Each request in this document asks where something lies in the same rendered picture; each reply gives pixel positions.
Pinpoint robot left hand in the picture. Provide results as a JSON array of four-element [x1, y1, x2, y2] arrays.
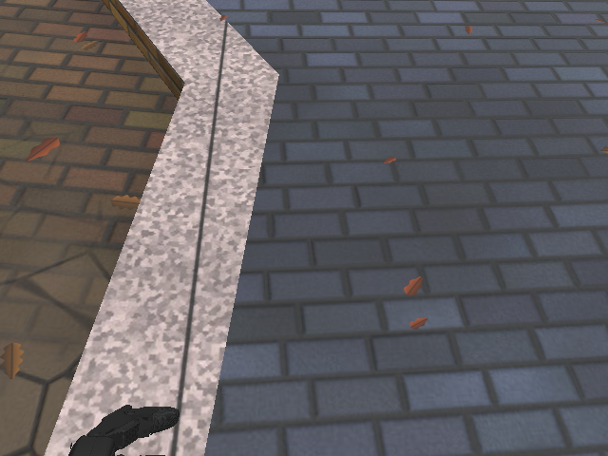
[[68, 405, 180, 456]]

